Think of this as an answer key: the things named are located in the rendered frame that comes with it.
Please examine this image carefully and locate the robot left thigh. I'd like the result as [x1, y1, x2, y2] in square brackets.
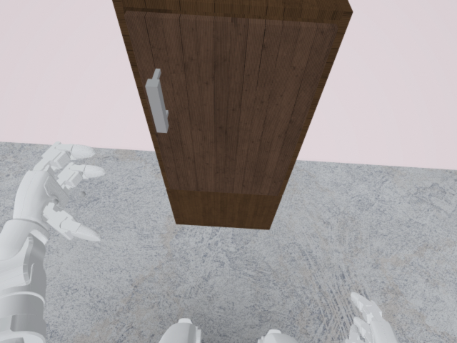
[159, 323, 201, 343]

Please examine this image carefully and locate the left robot hand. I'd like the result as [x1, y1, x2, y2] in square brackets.
[13, 141, 106, 242]

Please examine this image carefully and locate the right robot hand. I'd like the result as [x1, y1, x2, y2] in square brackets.
[345, 292, 399, 343]

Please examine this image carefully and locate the handle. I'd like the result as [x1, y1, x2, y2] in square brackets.
[145, 69, 169, 133]

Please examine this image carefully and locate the cupboard door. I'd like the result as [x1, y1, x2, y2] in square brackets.
[124, 11, 338, 196]

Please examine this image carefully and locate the left robot forearm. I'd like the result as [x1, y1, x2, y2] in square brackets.
[0, 219, 50, 343]

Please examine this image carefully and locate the robot left shin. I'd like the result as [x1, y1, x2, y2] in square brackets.
[178, 318, 192, 324]

